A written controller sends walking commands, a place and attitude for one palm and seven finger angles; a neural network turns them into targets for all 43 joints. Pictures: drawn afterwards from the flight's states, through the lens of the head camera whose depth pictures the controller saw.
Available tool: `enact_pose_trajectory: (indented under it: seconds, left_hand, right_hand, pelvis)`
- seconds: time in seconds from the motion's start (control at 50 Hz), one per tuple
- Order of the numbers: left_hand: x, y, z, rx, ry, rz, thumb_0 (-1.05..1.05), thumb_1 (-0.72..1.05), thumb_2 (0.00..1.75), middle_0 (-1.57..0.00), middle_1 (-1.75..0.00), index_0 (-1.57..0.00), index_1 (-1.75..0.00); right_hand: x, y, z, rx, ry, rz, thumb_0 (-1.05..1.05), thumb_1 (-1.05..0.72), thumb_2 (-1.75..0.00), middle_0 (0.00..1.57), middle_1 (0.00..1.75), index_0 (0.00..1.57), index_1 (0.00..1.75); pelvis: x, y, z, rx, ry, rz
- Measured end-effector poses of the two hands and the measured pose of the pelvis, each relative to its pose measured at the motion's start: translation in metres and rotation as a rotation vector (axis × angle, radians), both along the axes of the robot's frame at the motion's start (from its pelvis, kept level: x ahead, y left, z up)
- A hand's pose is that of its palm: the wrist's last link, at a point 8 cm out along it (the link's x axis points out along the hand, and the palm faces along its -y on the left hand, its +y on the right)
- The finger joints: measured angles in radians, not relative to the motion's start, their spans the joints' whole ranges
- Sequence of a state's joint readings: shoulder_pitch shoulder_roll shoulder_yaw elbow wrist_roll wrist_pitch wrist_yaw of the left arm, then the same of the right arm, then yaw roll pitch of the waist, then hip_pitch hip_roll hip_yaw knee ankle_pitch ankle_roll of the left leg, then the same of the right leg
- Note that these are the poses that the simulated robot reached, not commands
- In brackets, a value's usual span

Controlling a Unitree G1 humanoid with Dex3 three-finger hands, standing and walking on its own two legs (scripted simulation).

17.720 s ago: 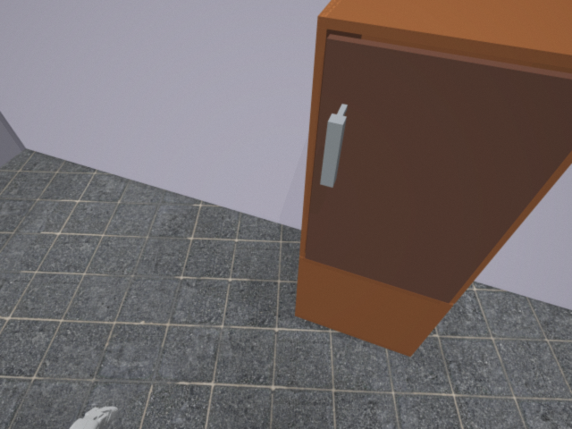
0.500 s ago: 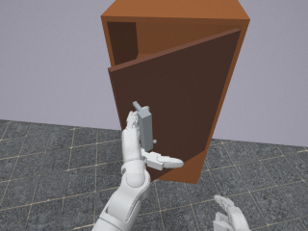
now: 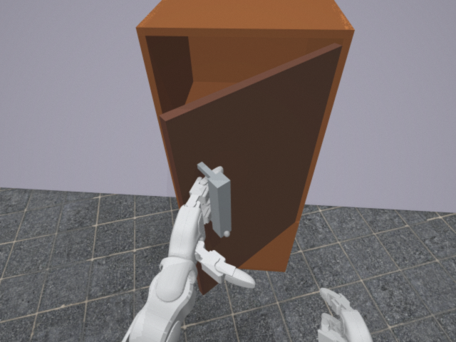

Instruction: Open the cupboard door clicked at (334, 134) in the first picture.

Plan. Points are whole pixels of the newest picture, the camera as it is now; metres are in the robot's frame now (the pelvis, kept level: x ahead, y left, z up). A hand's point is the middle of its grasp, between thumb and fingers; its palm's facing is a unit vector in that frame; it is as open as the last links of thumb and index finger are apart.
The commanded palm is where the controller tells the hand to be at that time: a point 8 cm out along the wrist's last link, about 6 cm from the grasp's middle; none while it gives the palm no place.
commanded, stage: slide the hand sideways off the handle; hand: left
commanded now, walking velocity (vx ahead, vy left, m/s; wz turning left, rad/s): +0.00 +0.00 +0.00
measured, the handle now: (213, 199) +0.33 +0.05 +0.10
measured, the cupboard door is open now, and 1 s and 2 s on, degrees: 44 43 43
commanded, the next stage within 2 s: draw the hand back to the body in 0.72 s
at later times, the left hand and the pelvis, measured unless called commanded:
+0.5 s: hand (185, 262) +0.22 +0.08 +0.10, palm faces -0.05 -1.00 -0.02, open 16.1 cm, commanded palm +0.18 +0.14 +0.10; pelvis +0.03 -0.01 +0.00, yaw +1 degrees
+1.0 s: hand (150, 272) +0.20 +0.12 +0.11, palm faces -0.04 -1.00 -0.07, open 16.3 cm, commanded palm +0.17 +0.18 +0.12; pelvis +0.01 +0.00 -0.01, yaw +1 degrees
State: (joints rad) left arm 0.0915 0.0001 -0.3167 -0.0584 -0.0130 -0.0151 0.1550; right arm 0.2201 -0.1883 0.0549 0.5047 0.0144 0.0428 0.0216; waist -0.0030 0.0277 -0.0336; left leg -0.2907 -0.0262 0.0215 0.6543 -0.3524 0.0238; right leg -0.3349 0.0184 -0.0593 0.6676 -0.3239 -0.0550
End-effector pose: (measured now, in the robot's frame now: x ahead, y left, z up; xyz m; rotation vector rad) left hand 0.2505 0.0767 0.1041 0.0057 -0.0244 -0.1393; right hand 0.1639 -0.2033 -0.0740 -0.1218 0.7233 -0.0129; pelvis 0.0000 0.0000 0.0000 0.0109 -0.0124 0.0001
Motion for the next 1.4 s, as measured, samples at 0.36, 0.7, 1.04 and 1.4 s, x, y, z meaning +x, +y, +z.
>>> enact_pose_trajectory:
  seconds: [0.36,0.7,1.04,1.4]
  left_hand:
    - [-0.038,0.041,-0.002,0.003,0.035,0.063,-0.01,-0.5,0.3,-0.21,-0.33,-0.21,-0.33]
    - [-0.068,0.079,-0.002,0.029,0.033,0.099,-0.01,-0.5,0.3,-0.16,-0.31,-0.16,-0.31]
    - [-0.074,0.109,0.01,0.064,-0.026,0.107,-0.01,-0.5,0.3,-0.15,-0.31,-0.16,-0.3]
    - [-0.077,0.156,0.037,0.192,-0.037,0.214,-0.01,-0.41,0.34,-0.16,-0.31,-0.16,-0.3]
  right_hand:
    - [0.046,-0.006,0.017,-0.015,-0.094,0.031,0.02,-0.9,-0.9,0.2,0.3,0.2,0.3]
    - [0.034,-0.014,0.004,-0.038,-0.12,0.033,0.02,-0.9,-0.9,0.2,0.3,0.2,0.3]
    - [0.02,-0.006,0.006,-0.044,-0.177,0.005,0.02,-0.9,-0.9,0.2,0.3,0.2,0.3]
    - [0.037,0.015,0.023,-0.068,-0.226,0.041,0.02,-0.9,-0.9,0.2,0.3,0.2,0.3]
  pelvis:
    - [0.023,-0.008,0.001,-0.004,0.02,0.003]
    - [0.022,-0.01,-0.008,-0.011,0.056,0.024]
    - [0.012,0.001,-0.01,-0.019,0.048,0.019]
    - [0.014,0.014,0.0,-0.028,0.002,0.025]
